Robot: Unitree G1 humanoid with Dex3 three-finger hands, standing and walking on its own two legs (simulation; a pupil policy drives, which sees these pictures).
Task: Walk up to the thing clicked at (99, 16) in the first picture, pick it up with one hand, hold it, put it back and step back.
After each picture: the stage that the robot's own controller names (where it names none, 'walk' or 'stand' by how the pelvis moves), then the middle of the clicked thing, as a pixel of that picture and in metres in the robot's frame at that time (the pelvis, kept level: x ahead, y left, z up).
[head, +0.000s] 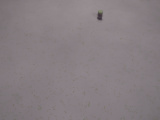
stand; (100, 15) +1.81 -0.28 -0.72
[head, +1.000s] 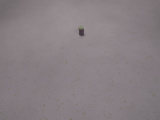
walk; (81, 30) +1.68 +0.07 -0.69
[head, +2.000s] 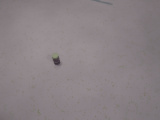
walk; (56, 59) +1.05 +0.33 -0.71
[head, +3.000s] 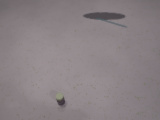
walk; (60, 99) +0.64 +0.24 -0.72
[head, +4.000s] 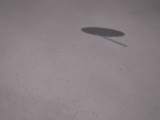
walk; out of the picture +0.41 +0.12 -0.70
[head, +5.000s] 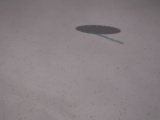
stand; out of the picture +0.34 +0.16 -0.71
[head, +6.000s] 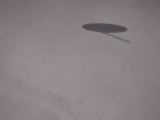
stand; out of the picture +0.35 +0.14 -0.72
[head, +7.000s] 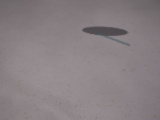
stand; out of the picture +0.34 +0.15 -0.72
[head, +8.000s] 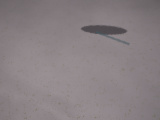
stand; out of the picture +0.33 +0.15 -0.73
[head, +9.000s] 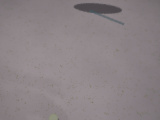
go down; out of the picture +0.35 +0.15 -0.69
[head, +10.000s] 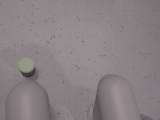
go down; (27, 67) +0.42 +0.18 -0.30
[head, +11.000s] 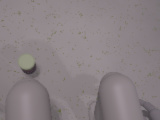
close in; (27, 64) +0.42 +0.18 -0.29
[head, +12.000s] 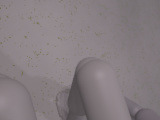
close in; out of the picture +0.41 +0.21 -0.23
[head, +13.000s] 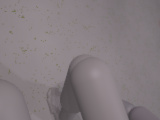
close; out of the picture +0.42 +0.23 -0.22
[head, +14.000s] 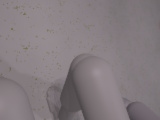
lift; out of the picture +0.41 +0.22 -0.23
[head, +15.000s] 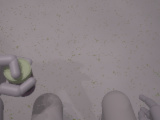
lift; (21, 78) +0.33 +0.19 -0.02
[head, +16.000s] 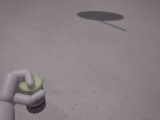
hold; (33, 94) +0.31 +0.16 +0.00
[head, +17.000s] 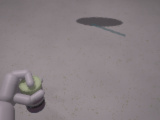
hold; (33, 94) +0.31 +0.17 +0.00
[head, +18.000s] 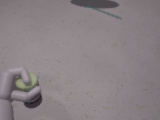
crouch; (30, 90) +0.33 +0.17 -0.04
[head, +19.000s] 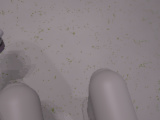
lower; out of the picture +0.48 +0.22 -0.09
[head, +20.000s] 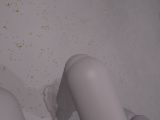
lower; out of the picture +0.44 +0.25 -0.23
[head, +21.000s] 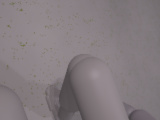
lower; out of the picture +0.44 +0.25 -0.23
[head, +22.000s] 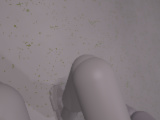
lower; out of the picture +0.43 +0.25 -0.23
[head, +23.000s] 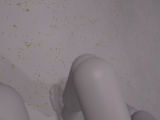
lower; out of the picture +0.43 +0.25 -0.22
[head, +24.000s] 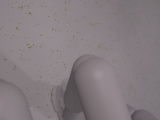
open; out of the picture +0.43 +0.22 -0.23
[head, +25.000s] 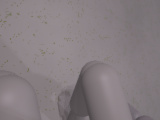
stand; out of the picture +0.41 +0.20 -0.25
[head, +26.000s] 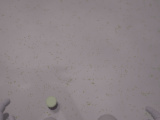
stand; (52, 103) +0.38 +0.15 -0.56
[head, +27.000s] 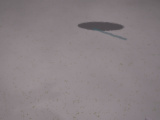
stand; out of the picture +0.36 +0.14 -0.66
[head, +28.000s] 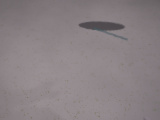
stand; out of the picture +0.36 +0.14 -0.67
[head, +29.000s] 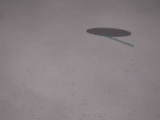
stand; out of the picture +0.38 +0.12 -0.72
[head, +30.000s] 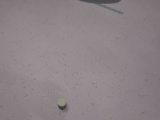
walk; (62, 103) +0.44 +0.09 -0.70
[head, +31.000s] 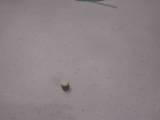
walk; (65, 84) +0.66 +0.15 -0.70
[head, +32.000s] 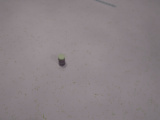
stand; (61, 60) +0.98 +0.16 -0.70
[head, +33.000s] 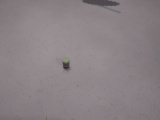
stand; (66, 63) +1.00 +0.12 -0.71
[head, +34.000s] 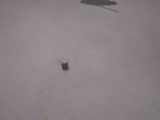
stand; (64, 64) +1.01 +0.15 -0.72
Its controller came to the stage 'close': yes
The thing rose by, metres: 0.72
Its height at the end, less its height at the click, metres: +0.00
